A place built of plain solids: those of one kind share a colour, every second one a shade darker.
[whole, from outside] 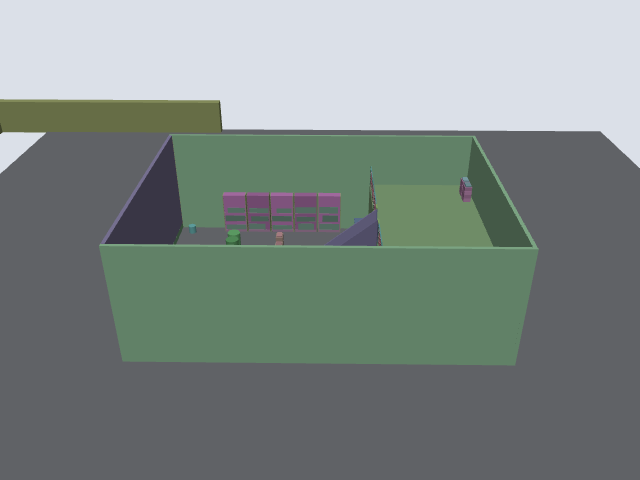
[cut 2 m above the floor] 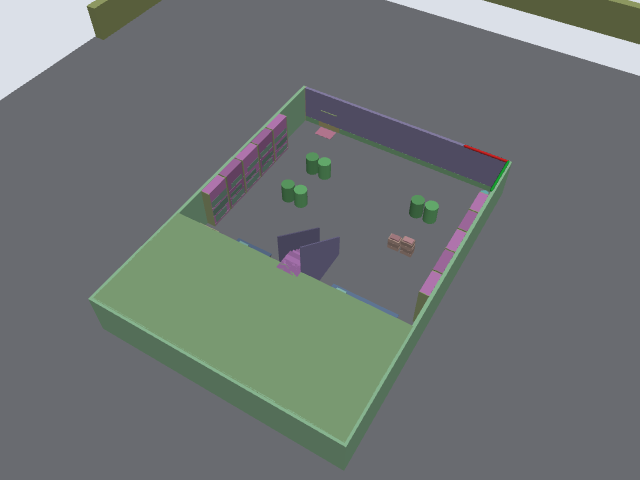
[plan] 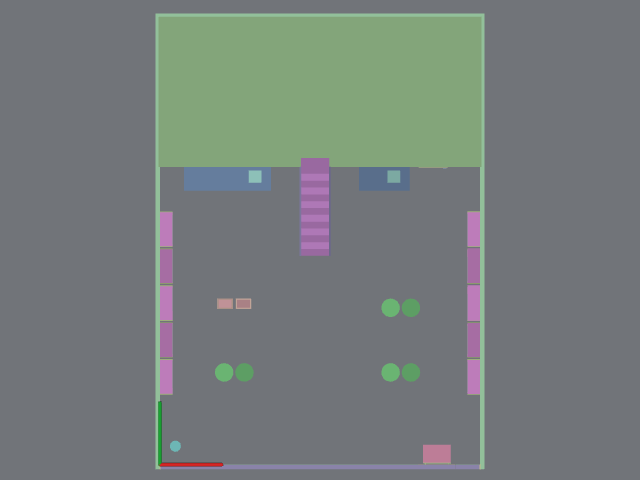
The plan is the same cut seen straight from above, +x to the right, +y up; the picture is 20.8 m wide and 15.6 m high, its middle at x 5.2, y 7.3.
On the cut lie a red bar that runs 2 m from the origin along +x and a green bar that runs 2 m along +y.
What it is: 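A wine merchant's shop at street level behind a glazed front, one room two levels high, with a raised rear level reached by one straight flight, fitted out in the 1990s to 2020s; 10.4 x 14.5 m, 5.08 m high throughout; its front glazed onto the street; the raised level 2.52 m over the floor, over the rear 4.8 m, open to the hall behind a guard 1.0 m high along its edge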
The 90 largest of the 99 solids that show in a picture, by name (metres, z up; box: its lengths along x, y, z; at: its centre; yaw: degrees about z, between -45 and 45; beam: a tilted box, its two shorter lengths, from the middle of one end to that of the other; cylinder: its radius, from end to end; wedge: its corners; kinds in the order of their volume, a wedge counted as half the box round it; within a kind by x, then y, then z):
{
 "upper_1": {"box": [10.5, 4.89, 2.57], "at": [5.2, 12.12, 1.24]},
 "street_hedge_1": {"box": [0.6, 15.85, 2.25], "at": [-14.4, -8.07, 1.07]},
 "street_hedge_2": {"box": [39.8, 0.6, 2.25], "at": [5.2, -16.3, 1.07]},
 "street_hedge_3": {"box": [0.6, 15.85, 2.25], "at": [24.8, -8.07, 1.07]},
 "wall_1": {"box": [0.15, 14.81, 5.13], "at": [-0.07, 7.25, 2.52]},
 "wall_2": {"box": [10.7, 0.15, 5.13], "at": [5.2, 14.59, 2.52]},
 "wall_3": {"box": [0.15, 14.81, 5.13], "at": [10.47, 7.25, 2.52]},
 "shelves_body_1": {"box": [0.4, 1.16, 2.1], "at": [0.2, 2.85, 1.0]},
 "shelves_body_2": {"box": [0.4, 1.16, 2.1], "at": [0.2, 4.05, 1.0]},
 "shelves_body_3": {"box": [0.4, 1.16, 2.1], "at": [0.2, 5.25, 1.0]},
 "shelves_body_4": {"box": [0.4, 1.16, 2.1], "at": [0.2, 6.45, 1.0]},
 "shelves_body_5": {"box": [0.4, 1.16, 2.1], "at": [0.2, 7.65, 1.0]},
 "shelves_body_6": {"box": [0.4, 1.16, 2.1], "at": [10.2, 2.85, 1.0]},
 "shelves_body_7": {"box": [0.4, 1.16, 2.1], "at": [10.2, 4.05, 1.0]},
 "shelves_body_8": {"box": [0.4, 1.16, 2.1], "at": [10.2, 5.25, 1.0]},
 "shelves_body_9": {"box": [0.4, 1.16, 2.1], "at": [10.2, 6.45, 1.0]},
 "shelves_body_10": {"box": [0.4, 1.16, 2.1], "at": [10.2, 7.65, 1.0]},
 "window_wall_1": {"box": [8.4, 0.15, 5.13], "at": [4.2, -0.07, 2.52]},
 "window_wall_2": {"box": [1.2, 0.15, 5.13], "at": [9.0, -0.07, 2.52]},
 "window_wall_3": {"box": [0.8, 0.15, 5.13], "at": [10.0, -0.07, 2.52]},
 "stair_step_1": {"box": [0.92, 0.44, 0.23], "at": [5.04, 7.01, 0.07]},
 "stair_step_2": {"box": [0.92, 0.44, 0.41], "at": [5.04, 7.23, 0.15]},
 "stair_step_3": {"box": [0.92, 0.44, 0.59], "at": [5.04, 7.45, 0.24]},
 "stair_step_4": {"box": [0.92, 0.44, 0.77], "at": [5.04, 7.67, 0.34]},
 "stair_step_5": {"box": [0.92, 0.44, 0.95], "at": [5.04, 7.89, 0.42]},
 "stair_step_6": {"box": [0.92, 0.44, 1.13], "at": [5.04, 8.12, 0.52]},
 "stair_step_7": {"box": [0.92, 0.44, 1.31], "at": [5.04, 8.34, 0.6]},
 "stair_step_8": {"box": [0.92, 0.44, 1.49], "at": [5.04, 8.56, 0.69]},
 "stair_step_9": {"box": [0.92, 0.44, 1.67], "at": [5.04, 8.78, 0.79]},
 "stair_step_10": {"box": [0.92, 0.44, 1.85], "at": [5.04, 9.0, 0.88]},
 "stair_step_11": {"box": [0.92, 0.44, 2.03], "at": [5.04, 9.23, 0.96]},
 "stair_step_12": {"box": [0.92, 0.44, 2.21], "at": [5.04, 9.45, 1.05]},
 "stair_step_13": {"box": [0.92, 0.52, 2.39], "at": [5.04, 9.71, 1.15]},
 "shelves_goods_1": {"box": [0.41, 1.02, 0.32], "at": [0.2, 2.85, 0.77]},
 "shelves_goods_2": {"box": [0.41, 1.02, 0.27], "at": [0.2, 2.87, 0.27]},
 "shelves_goods_3": {"box": [0.41, 0.87, 0.28], "at": [0.2, 2.92, 1.23]},
 "shelves_goods_4": {"box": [0.41, 0.85, 0.34], "at": [0.2, 3.95, 0.3]},
 "shelves_goods_5": {"box": [0.41, 0.97, 0.27], "at": [0.2, 4.07, 1.22]},
 "shelves_goods_6": {"box": [0.41, 0.89, 0.28], "at": [0.2, 4.1, 0.75]},
 "shelves_goods_7": {"box": [0.41, 1.01, 0.31], "at": [0.2, 5.23, 0.76]},
 "shelves_goods_8": {"box": [0.41, 1.01, 0.26], "at": [0.2, 5.24, 0.26]},
 "shelves_goods_9": {"box": [0.41, 0.76, 0.26], "at": [0.2, 5.35, 1.22]},
 "shelves_goods_10": {"box": [0.41, 1.05, 0.34], "at": [0.2, 6.45, 1.26]},
 "shelves_goods_11": {"box": [0.41, 0.81, 0.36], "at": [0.2, 6.46, 0.31]},
 "shelves_goods_12": {"box": [0.41, 0.96, 0.27], "at": [0.2, 6.46, 0.74]},
 "shelves_goods_13": {"box": [0.41, 0.95, 0.36], "at": [0.2, 7.62, 1.27]},
 "shelves_goods_14": {"box": [0.41, 1.03, 0.35], "at": [0.2, 7.65, 0.3]},
 "shelves_goods_15": {"box": [0.41, 0.8, 0.35], "at": [0.2, 7.7, 0.79]},
 "shelves_goods_16": {"box": [0.41, 0.9, 0.29], "at": [10.2, 2.79, 0.75]},
 "shelves_goods_17": {"box": [0.41, 0.87, 0.31], "at": [10.2, 2.82, 0.29]},
 "shelves_goods_18": {"box": [0.41, 1.0, 0.29], "at": [10.2, 2.86, 1.23]},
 "shelves_goods_19": {"box": [0.41, 0.9, 0.27], "at": [10.2, 4.02, 0.74]},
 "shelves_goods_20": {"box": [0.41, 0.86, 0.36], "at": [10.2, 4.06, 0.31]},
 "shelves_goods_21": {"box": [0.41, 0.93, 0.32], "at": [10.2, 4.06, 1.25]},
 "shelves_goods_22": {"box": [0.41, 0.83, 0.25], "at": [10.2, 5.14, 1.21]},
 "shelves_goods_23": {"box": [0.41, 0.98, 0.36], "at": [10.2, 5.24, 0.31]},
 "shelves_goods_24": {"box": [0.41, 0.77, 0.27], "at": [10.2, 5.34, 0.74]},
 "shelves_goods_25": {"box": [0.41, 0.8, 0.28], "at": [10.2, 6.37, 1.23]},
 "shelves_goods_26": {"box": [0.41, 0.95, 0.36], "at": [10.2, 6.43, 0.31]},
 "shelves_goods_27": {"box": [0.41, 0.83, 0.25], "at": [10.2, 6.5, 0.74]},
 "shelves_goods_28": {"box": [0.41, 1.04, 0.36], "at": [10.2, 7.64, 1.27]},
 "shelves_goods_29": {"box": [0.41, 1.04, 0.35], "at": [10.2, 7.66, 0.79]},
 "shelves_goods_30": {"box": [0.41, 0.78, 0.39], "at": [10.2, 7.7, 0.32]},
 "barrel_1": {"cylinder": 0.3, "from": [2.08, 3.0, 0.0], "to": [2.08, 3.0, 0.88]},
 "barrel_2": {"cylinder": 0.3, "from": [2.75, 3.0, 0.0], "to": [2.75, 3.0, 0.88]},
 "barrel_3": {"cylinder": 0.3, "from": [7.5, 3.0, 0.0], "to": [7.5, 3.0, 0.88]},
 "barrel_4": {"cylinder": 0.3, "from": [7.5, 5.1, 0.0], "to": [7.5, 5.1, 0.88]},
 "barrel_5": {"cylinder": 0.3, "from": [8.15, 3.0, 0.0], "to": [8.15, 3.0, 0.88]},
 "barrel_6": {"cylinder": 0.3, "from": [8.15, 5.1, 0.0], "to": [8.15, 5.1, 0.88]},
 "stair_guard_1": {"wedge": [[4.53, 6.78, -0.02], [4.53, 6.78, 1.13], [4.53, 9.68, -0.02], [4.53, 9.68, 3.48], [4.59, 6.78, -0.02], [4.59, 6.78, 1.13], [4.59, 9.68, -0.02], [4.59, 9.68, 3.48]]},
 "stair_guard_2": {"wedge": [[5.49, 6.78, -0.02], [5.49, 6.78, 1.13], [5.49, 9.68, -0.02], [5.49, 9.68, 3.48], [5.55, 6.78, -0.02], [5.55, 6.78, 1.13], [5.55, 9.68, -0.02], [5.55, 9.68, 3.48]]},
 "shelves_shelf_1": {"box": [0.41, 1.1, 0.18], "at": [0.21, 4.05, 0.04]},
 "shelves_shelf_2": {"box": [0.41, 1.1, 0.18], "at": [0.21, 5.25, 0.04]},
 "shelves_shelf_3": {"box": [0.41, 1.1, 0.18], "at": [0.21, 6.45, 0.04]},
 "shelves_shelf_4": {"box": [0.41, 1.1, 0.18], "at": [0.21, 7.65, 0.04]},
 "crate_1": {"box": [0.5, 0.34, 0.24], "at": [2.11, 5.23, 0.07]},
 "crate_2": {"box": [0.5, 0.34, 0.19], "at": [2.11, 5.23, 0.29]},
 "crate_3": {"box": [0.5, 0.34, 0.19], "at": [2.11, 5.23, 0.48]},
 "crate_4": {"box": [0.5, 0.34, 0.19], "at": [2.13, 5.23, 0.67]},
 "crate_5": {"box": [0.5, 0.34, 0.24], "at": [2.71, 5.23, 0.07]},
 "crate_6": {"box": [0.5, 0.34, 0.19], "at": [2.72, 5.23, 0.48]},
 "stallriser_1": {"box": [8.4, 0.05, 0.35], "at": [4.2, -0.02, 0.12]},
 "counter_top_1": {"box": [2.83, 0.78, 0.04], "at": [2.19, 9.29, 1.02]},
 "counter_top_2": {"box": [1.65, 0.78, 0.04], "at": [7.29, 9.29, 1.02]},
 "till_1": {"box": [0.42, 0.4, 0.28], "at": [3.09, 9.36, 1.18]},
 "till_2": {"box": [0.42, 0.4, 0.28], "at": [7.6, 9.36, 1.18]},
 "plant_pot_1": {"cylinder": 0.18, "from": [0.5, 0.6, 0.0], "to": [0.5, 0.6, 0.38]},
 "door_mat_1": {"box": [0.9, 0.6, 0.07], "at": [9.0, 0.35, -0.02]},
 "upper_crate_1": {"box": [0.5, 0.34, 0.19], "at": [1.66, 14.18, 3.19]},
 "shelves_cheek_1": {"box": [0.41, 0.032, 2.1], "at": [0.21, 3.42, 1.0]}
}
